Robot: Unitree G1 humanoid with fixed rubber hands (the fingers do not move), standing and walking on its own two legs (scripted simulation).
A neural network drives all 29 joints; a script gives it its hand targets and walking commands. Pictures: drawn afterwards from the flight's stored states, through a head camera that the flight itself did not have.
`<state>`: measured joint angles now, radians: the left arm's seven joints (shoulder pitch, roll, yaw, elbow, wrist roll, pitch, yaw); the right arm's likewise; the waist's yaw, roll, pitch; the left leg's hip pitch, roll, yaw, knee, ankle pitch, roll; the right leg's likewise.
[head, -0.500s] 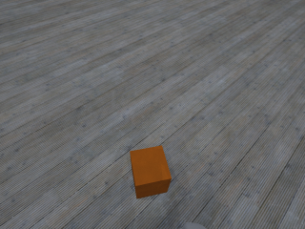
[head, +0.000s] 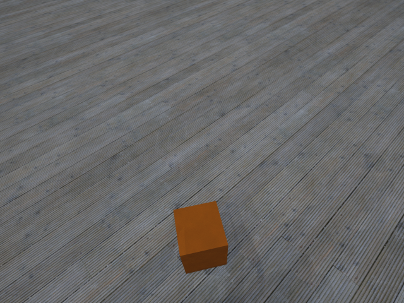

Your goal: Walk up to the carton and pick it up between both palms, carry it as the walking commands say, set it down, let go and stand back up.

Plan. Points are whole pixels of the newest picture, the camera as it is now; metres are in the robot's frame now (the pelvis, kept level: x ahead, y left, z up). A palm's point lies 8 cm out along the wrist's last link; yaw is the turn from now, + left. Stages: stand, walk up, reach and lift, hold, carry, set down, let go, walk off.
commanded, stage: walk up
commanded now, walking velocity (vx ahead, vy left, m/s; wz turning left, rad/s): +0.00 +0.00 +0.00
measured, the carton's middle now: (200, 237) +0.51 +0.06 -0.65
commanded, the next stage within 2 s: none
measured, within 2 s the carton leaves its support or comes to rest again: neither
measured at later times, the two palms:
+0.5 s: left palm out of the picture -0.01 +0.24 -0.15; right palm out of the picture -0.03 -0.18 -0.14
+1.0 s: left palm out of the picture -0.01 +0.25 -0.15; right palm out of the picture -0.02 -0.17 -0.14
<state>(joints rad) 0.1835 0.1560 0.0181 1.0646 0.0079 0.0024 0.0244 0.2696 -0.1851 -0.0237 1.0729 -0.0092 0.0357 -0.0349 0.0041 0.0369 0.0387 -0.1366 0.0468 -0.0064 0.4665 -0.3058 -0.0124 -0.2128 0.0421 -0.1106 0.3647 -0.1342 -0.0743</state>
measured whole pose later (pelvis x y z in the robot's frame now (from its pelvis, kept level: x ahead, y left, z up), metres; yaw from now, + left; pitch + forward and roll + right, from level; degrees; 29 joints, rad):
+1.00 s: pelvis +0.02 +0.03 +0.00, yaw +0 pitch -2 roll +0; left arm 0.29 0.13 0.01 1.19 0.00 -0.01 0.04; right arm 0.33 -0.12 0.00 1.16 -0.01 -0.02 -0.05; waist 0.01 0.00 0.03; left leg -0.06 -0.01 0.00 0.35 -0.27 0.02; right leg -0.18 -0.01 -0.08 0.36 -0.16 -0.02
